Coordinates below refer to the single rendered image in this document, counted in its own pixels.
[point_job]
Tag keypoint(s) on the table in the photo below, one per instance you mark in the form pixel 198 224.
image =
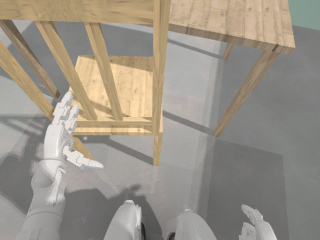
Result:
pixel 260 24

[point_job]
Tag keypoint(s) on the robot right shin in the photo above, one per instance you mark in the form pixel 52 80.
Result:
pixel 185 211

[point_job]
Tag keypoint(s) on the robot left hand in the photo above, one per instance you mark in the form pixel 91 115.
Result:
pixel 59 133

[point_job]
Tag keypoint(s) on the robot right hand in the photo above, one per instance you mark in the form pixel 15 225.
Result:
pixel 262 229

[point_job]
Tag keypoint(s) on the chair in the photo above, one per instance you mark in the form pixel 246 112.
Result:
pixel 116 95

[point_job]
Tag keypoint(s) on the robot left thigh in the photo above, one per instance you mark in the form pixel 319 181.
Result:
pixel 127 220

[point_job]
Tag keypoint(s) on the left robot forearm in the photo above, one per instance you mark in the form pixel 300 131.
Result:
pixel 46 210

